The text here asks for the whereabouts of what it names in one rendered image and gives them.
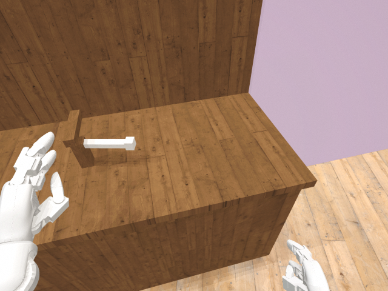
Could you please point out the tap lever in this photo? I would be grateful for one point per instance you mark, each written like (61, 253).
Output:
(128, 143)

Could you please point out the left robot hand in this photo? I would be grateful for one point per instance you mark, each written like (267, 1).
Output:
(18, 199)

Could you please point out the right robot hand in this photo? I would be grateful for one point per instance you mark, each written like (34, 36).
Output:
(309, 276)

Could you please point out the robot left forearm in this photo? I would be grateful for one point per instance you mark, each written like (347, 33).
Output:
(18, 271)

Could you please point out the counter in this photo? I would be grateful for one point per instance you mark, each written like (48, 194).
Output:
(211, 181)

